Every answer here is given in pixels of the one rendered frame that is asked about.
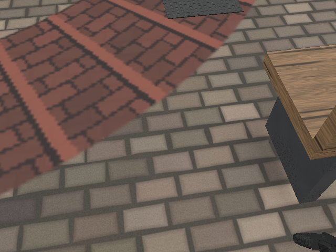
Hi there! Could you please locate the right robot hand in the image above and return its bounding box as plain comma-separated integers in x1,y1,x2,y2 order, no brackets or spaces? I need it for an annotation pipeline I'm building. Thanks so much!
293,232,336,252

